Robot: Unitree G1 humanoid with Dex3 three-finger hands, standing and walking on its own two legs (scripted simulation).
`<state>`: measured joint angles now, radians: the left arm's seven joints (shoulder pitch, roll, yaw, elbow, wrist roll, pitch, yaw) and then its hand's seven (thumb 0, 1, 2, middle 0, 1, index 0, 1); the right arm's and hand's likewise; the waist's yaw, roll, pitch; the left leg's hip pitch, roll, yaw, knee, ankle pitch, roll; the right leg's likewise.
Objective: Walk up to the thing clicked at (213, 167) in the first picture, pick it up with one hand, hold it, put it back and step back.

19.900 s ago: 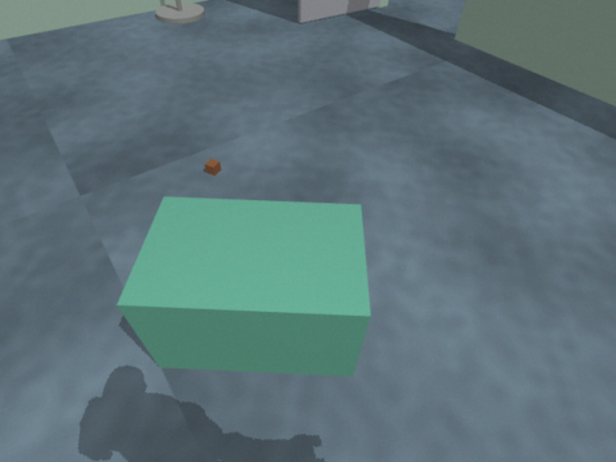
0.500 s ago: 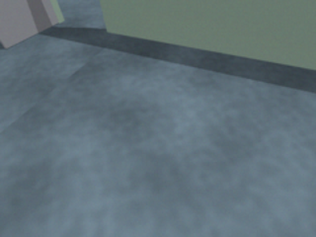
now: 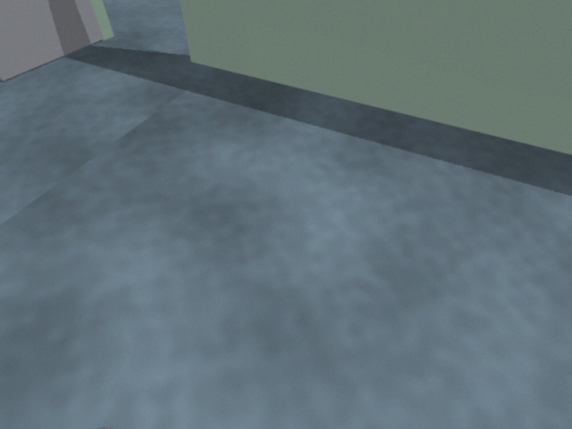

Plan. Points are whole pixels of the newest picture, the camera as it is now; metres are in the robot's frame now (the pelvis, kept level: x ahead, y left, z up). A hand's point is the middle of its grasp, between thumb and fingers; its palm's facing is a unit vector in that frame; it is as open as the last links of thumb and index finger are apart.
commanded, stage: walk up
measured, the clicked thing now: out of the picture +0.39 +1.44 -0.75
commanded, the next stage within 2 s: stand in 0.06 s
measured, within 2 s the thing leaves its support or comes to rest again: neither
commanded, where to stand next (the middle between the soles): +0.06 +0.02 m, yaw +2 degrees
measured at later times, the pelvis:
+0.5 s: pelvis -0.01 +0.01 +0.01, yaw +0 degrees
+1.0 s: pelvis -0.01 +0.01 +0.01, yaw +0 degrees
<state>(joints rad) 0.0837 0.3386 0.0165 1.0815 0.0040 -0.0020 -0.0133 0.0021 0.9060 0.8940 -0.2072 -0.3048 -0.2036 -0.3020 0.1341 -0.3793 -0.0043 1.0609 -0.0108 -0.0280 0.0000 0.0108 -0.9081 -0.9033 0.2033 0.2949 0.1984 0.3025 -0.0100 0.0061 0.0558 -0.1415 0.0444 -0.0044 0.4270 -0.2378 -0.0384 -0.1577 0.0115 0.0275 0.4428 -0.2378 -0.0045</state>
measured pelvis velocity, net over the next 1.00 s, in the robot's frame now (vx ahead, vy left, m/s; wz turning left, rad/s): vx -0.01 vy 0.01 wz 0.00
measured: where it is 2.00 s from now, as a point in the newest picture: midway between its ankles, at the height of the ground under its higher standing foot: outside the picture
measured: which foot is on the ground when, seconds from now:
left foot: down 0.00-1.00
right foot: down 0.00-1.00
